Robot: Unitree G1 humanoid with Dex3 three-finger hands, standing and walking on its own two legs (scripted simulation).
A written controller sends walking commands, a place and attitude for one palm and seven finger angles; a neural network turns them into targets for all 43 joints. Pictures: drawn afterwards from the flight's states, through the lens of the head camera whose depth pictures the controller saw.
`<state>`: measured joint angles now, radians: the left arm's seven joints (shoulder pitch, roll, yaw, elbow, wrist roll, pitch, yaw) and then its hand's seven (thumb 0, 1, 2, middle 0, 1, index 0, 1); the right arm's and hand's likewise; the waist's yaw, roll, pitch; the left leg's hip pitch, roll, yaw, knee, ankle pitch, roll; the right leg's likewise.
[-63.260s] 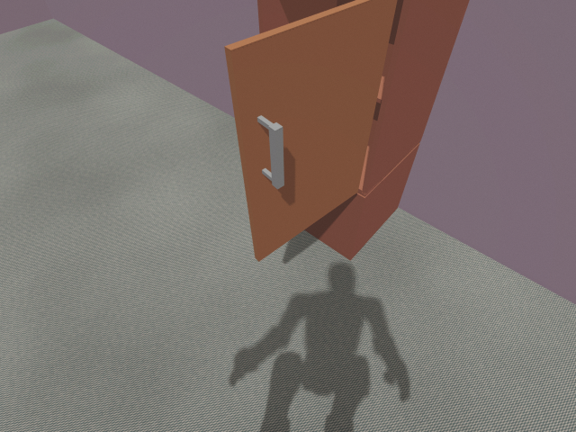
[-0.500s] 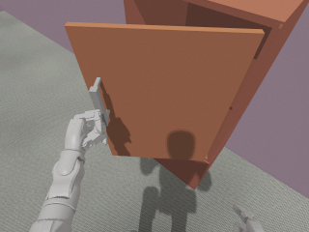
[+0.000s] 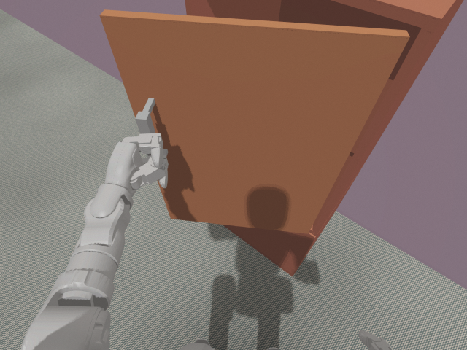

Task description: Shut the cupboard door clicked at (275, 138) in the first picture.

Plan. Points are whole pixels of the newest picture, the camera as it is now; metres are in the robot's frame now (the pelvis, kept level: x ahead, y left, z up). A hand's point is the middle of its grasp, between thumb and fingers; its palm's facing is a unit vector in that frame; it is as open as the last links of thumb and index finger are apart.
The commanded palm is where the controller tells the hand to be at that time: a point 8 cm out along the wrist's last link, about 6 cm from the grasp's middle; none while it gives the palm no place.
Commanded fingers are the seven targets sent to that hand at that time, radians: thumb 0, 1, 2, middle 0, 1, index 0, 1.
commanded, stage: push the door shut along its arc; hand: left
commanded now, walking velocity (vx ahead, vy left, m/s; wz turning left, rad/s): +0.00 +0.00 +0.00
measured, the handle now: (155, 138) +0.48 +0.16 +0.08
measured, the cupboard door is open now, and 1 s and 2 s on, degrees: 32 18 11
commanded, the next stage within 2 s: pull the fist back off the door in 1.38 s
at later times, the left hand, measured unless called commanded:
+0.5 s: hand (180, 144) +0.47 +0.11 +0.08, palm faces -0.27 -0.96 -0.01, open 3.1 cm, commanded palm +0.47 +0.15 +0.08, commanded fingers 0.00 0.90 0.90 -1.30 -1.50 -1.30 -1.50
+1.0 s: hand (210, 123) +0.52 +0.06 +0.08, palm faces -0.38 -0.92 +0.01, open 2.9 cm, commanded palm +0.52 +0.11 +0.08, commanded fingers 0.00 0.90 0.90 -1.30 -1.50 -1.30 -1.50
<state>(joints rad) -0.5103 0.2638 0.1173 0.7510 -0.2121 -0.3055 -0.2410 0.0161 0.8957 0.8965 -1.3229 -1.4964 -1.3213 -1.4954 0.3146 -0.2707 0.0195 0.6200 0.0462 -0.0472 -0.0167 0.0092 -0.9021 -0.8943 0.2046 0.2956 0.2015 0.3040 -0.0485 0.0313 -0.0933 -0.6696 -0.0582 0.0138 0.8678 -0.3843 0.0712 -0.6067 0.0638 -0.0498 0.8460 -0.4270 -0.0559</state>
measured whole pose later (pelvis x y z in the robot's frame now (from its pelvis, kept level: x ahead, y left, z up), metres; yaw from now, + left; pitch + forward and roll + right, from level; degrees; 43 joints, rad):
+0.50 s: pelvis -0.01 +0.01 -0.02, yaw +0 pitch +17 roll -3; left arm -0.89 0.32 0.11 1.12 -0.18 -0.36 -0.30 0.02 0.90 0.90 -1.30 -1.50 -1.31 -1.50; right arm 0.36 -0.28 0.01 0.67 0.03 -0.05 0.00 0.01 -0.90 -0.89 0.20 0.30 0.20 0.30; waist -0.12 0.03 -0.10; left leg -0.85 -0.06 0.01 0.96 -0.40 0.09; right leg -0.77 0.06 -0.07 0.92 -0.44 -0.04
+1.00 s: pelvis +0.01 +0.00 -0.02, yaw -2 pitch +20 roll -2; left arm -1.04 0.37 0.20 1.23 -0.13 -0.31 -0.37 -0.01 0.87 0.90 -1.29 -1.50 -1.30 -1.50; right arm 0.40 -0.28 0.02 0.65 0.01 0.00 0.01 0.00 -0.90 -0.89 0.21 0.30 0.20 0.30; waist -0.19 0.04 -0.12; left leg -0.91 -0.04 0.03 0.99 -0.44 0.08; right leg -0.85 0.08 -0.05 0.96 -0.46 -0.06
